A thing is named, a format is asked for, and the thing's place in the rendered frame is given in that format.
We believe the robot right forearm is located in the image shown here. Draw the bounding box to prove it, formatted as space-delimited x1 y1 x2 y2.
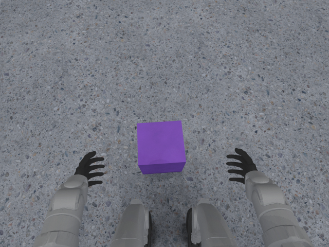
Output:
245 170 314 247

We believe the robot right hand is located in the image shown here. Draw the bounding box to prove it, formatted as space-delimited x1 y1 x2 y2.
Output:
226 148 258 184

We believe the robot left hand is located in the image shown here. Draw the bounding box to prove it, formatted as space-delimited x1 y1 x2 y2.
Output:
74 151 105 187

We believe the robot thigh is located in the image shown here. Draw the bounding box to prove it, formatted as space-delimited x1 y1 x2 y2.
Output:
192 203 238 247
110 204 149 247

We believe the robot right thigh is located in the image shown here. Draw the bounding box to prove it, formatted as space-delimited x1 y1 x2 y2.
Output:
192 203 238 247

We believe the robot left thigh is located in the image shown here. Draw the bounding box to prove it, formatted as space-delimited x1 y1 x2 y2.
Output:
110 204 149 247

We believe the carton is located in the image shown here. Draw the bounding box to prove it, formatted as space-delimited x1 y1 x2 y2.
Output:
137 120 186 174

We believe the robot left forearm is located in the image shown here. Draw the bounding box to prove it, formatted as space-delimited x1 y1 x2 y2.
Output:
33 174 88 247

